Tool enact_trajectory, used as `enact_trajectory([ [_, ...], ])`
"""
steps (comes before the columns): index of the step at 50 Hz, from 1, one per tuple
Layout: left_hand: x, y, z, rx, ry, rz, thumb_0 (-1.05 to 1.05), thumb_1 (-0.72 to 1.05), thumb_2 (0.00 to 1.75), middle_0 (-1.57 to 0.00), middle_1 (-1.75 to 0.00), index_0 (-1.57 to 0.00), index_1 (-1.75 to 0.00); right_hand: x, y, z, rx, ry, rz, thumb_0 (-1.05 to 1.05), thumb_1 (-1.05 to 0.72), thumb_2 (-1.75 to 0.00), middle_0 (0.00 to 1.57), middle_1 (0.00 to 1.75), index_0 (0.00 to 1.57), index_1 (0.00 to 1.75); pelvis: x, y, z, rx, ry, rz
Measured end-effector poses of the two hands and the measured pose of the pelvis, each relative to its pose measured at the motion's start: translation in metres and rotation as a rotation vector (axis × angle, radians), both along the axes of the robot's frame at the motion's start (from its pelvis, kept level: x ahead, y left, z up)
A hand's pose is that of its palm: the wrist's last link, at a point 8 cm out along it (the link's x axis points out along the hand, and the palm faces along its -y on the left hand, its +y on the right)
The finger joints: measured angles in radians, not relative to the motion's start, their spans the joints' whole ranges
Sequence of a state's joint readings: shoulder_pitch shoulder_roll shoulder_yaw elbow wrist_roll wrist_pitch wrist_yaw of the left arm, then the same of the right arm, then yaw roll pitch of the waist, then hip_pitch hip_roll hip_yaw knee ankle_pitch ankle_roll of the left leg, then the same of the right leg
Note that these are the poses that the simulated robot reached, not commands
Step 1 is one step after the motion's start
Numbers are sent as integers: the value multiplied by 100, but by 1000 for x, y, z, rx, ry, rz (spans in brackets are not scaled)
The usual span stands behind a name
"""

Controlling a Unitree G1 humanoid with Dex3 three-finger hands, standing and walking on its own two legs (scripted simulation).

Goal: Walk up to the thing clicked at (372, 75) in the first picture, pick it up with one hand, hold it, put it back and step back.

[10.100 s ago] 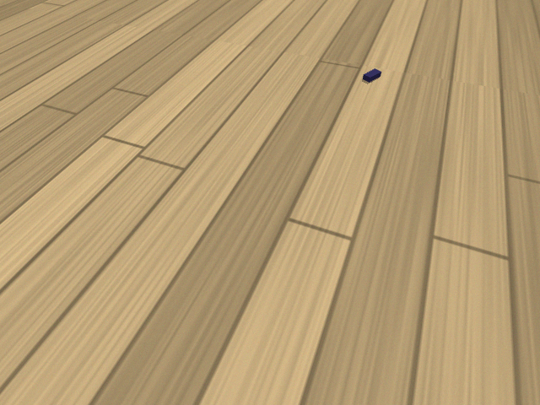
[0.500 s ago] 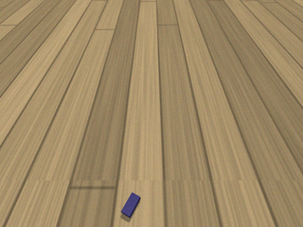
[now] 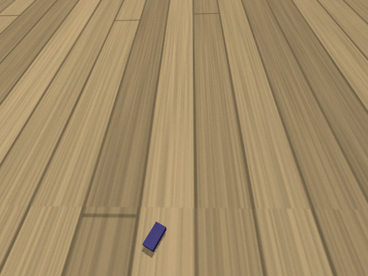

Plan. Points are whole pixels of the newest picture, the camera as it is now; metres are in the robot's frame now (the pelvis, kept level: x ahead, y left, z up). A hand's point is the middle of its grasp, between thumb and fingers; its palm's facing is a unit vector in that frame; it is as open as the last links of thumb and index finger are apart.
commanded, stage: walk up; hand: left
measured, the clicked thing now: (154, 236) +0.40 +0.19 -0.75
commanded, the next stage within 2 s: stand in 1.36 s
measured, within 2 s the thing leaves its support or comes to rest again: neither
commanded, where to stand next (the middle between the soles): +0.03 -0.01 m, yaw +0 degrees
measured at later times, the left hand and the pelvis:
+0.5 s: hand out of the picture +0.12 +0.22 -0.13, palm faces +0.00 -0.94 -0.34, open 7.4 cm; pelvis +0.01 -0.03 +0.01, yaw +0 degrees
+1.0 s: hand out of the picture +0.08 +0.22 -0.15, palm faces -0.02 -0.95 -0.31, open 7.4 cm; pelvis +0.00 -0.02 +0.01, yaw -2 degrees
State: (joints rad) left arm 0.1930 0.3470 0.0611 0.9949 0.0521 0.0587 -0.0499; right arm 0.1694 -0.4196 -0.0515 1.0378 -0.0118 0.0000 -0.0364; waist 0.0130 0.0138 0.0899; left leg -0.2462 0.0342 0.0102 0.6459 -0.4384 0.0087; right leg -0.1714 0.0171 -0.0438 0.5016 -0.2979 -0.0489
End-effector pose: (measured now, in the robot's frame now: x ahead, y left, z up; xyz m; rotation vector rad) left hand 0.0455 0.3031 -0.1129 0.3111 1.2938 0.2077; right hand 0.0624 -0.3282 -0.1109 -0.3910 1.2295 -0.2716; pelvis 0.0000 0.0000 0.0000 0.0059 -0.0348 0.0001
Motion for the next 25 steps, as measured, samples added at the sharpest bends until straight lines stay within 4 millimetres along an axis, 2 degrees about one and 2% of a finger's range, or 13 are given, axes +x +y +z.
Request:
enact_trajectory([
  [5,9,-7,-11,-21,-20,-2,0,90,90,-20,-30,-21,-30,2,6,0,-1,17,32,1,-91,-90,20,30,21,30,2,-4,-3,-9,8,14],
  [11,33,-25,-16,-55,-64,-9,0,90,90,-20,-30,-21,-30,6,13,5,36,0,42,1,-90,-90,21,30,21,30,9,-14,0,6,-2,-5],
  [18,58,-43,-1,-46,-126,-45,0,90,90,-20,-30,-21,-30,28,6,4,71,-77,30,1,-90,-90,21,30,21,30,13,-24,5,-4,-15,-6],
  [25,66,-40,15,1,-161,-37,0,90,90,-20,-30,-21,-30,38,2,1,99,-96,37,1,-90,-90,21,30,21,30,13,-30,8,-6,-15,-7],
])
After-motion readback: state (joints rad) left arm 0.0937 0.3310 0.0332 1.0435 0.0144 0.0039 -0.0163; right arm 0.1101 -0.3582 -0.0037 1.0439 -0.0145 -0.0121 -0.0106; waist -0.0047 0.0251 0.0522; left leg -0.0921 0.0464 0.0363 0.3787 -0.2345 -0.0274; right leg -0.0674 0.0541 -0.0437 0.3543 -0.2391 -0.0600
